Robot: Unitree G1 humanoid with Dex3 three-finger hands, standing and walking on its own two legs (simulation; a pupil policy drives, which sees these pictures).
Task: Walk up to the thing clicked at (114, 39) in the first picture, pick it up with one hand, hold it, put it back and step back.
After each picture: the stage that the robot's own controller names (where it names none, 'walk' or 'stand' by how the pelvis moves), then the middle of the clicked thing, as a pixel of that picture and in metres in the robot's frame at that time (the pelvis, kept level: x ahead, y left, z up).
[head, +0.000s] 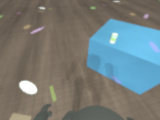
stand; (113, 38) +0.95 -0.27 -0.08
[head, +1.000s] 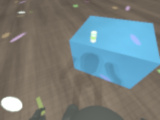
walk; (93, 36) +0.87 +0.03 -0.05
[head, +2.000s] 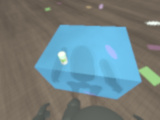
stand; (63, 58) +0.50 +0.28 -0.07
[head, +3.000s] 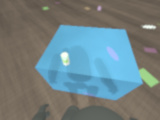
stand; (65, 59) +0.50 +0.24 -0.07
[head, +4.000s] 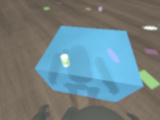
stand; (65, 60) +0.49 +0.24 -0.08
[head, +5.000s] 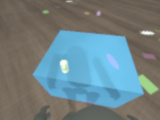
stand; (64, 66) +0.44 +0.23 -0.08
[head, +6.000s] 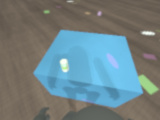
stand; (64, 65) +0.45 +0.23 -0.09
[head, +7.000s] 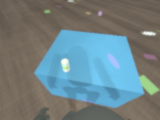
stand; (65, 65) +0.45 +0.22 -0.08
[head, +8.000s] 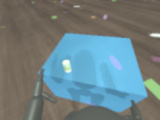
rise first; (67, 66) +0.46 +0.25 -0.08
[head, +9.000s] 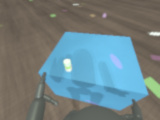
go down; (67, 65) +0.46 +0.24 -0.08
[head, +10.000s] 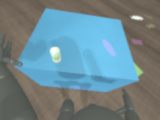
go down; (55, 55) +0.47 +0.22 -0.03
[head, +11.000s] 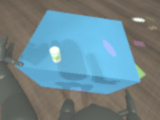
go down; (55, 54) +0.47 +0.23 -0.02
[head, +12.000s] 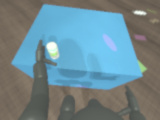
close in; (53, 51) +0.48 +0.24 +0.00
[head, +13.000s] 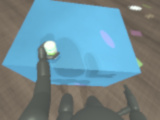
lift; (51, 50) +0.47 +0.22 +0.02
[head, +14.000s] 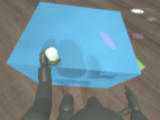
lift; (53, 56) +0.43 +0.22 +0.02
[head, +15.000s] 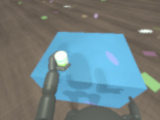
lift; (62, 61) +0.34 +0.17 +0.16
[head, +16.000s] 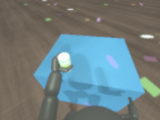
hold; (65, 63) +0.32 +0.17 +0.16
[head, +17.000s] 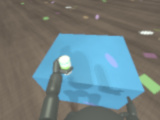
hold; (65, 65) +0.34 +0.16 +0.11
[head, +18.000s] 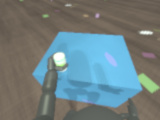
crouch; (60, 62) +0.35 +0.20 +0.12
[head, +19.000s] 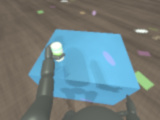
lower; (57, 52) +0.42 +0.22 +0.13
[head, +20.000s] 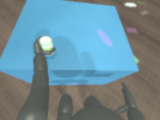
lower; (47, 46) +0.49 +0.23 +0.03
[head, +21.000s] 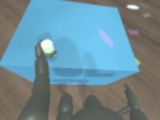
lower; (48, 49) +0.47 +0.23 +0.02
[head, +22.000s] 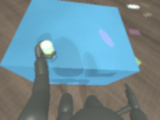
lower; (48, 50) +0.47 +0.23 +0.02
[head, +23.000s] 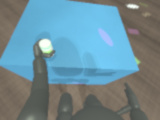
lower; (47, 49) +0.47 +0.24 +0.02
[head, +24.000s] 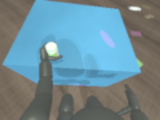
open; (52, 51) +0.46 +0.21 +0.02
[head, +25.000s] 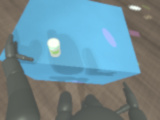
sink last; (54, 48) +0.46 +0.20 +0.02
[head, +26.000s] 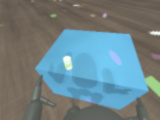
sink last; (68, 63) +0.46 +0.23 -0.03
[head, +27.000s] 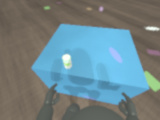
stand; (67, 61) +0.45 +0.21 -0.02
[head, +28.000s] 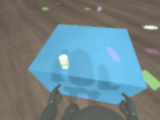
stand; (64, 62) +0.44 +0.22 -0.02
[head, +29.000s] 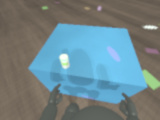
stand; (64, 61) +0.45 +0.22 -0.02
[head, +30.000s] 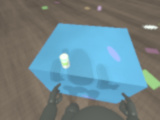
stand; (65, 61) +0.45 +0.22 -0.02
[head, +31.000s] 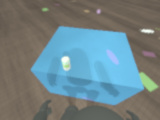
stand; (66, 63) +0.45 +0.21 -0.05
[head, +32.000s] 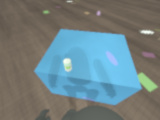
walk; (67, 65) +0.46 +0.21 -0.08
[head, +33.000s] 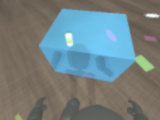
walk; (69, 39) +0.67 +0.24 -0.06
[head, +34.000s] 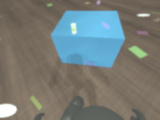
stand; (73, 28) +0.99 +0.32 -0.06
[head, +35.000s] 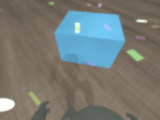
stand; (77, 27) +1.06 +0.23 -0.08
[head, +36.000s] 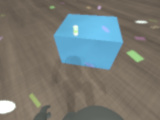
stand; (75, 30) +1.06 +0.23 -0.08
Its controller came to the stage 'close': yes
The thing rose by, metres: 0.22
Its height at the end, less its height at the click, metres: +0.00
